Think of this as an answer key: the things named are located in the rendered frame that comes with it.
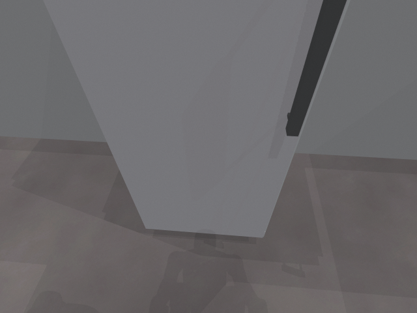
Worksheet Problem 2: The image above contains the fridge door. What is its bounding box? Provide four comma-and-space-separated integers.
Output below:
43, 0, 348, 238

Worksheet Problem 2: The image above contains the handle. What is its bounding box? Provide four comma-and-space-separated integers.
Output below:
285, 0, 347, 136

